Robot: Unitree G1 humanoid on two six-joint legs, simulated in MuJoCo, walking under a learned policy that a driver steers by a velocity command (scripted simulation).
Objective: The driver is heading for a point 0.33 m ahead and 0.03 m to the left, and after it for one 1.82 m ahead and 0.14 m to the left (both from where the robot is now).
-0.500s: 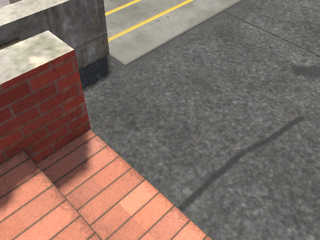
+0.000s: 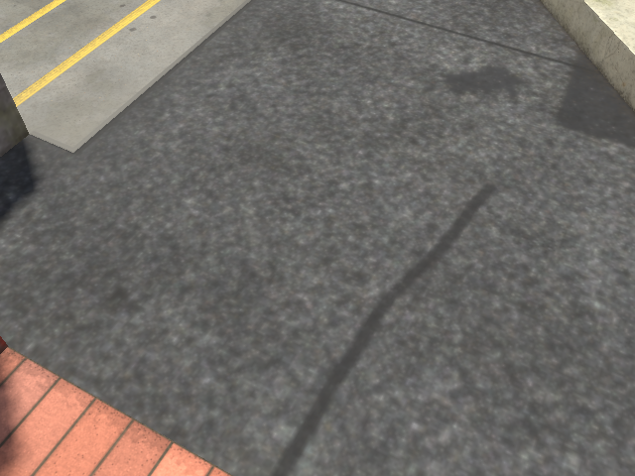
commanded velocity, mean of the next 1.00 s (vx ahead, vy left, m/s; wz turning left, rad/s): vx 0.05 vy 0.00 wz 0.06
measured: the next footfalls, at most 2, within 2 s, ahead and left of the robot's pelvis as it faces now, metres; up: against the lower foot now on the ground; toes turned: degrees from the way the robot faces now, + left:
left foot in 0.22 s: +0.27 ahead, +0.14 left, +0.00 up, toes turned -14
right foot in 0.68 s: +0.18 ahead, -0.05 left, +0.00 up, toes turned +2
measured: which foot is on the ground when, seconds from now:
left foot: up 0.00-0.20, down 0.22-0.70, up 0.72-1.00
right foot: down 0.00-0.22, up 0.24-0.66, down 0.68-1.00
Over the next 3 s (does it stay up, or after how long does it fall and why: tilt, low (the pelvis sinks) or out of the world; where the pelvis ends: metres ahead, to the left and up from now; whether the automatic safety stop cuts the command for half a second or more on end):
stays up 0.24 0.12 -0.01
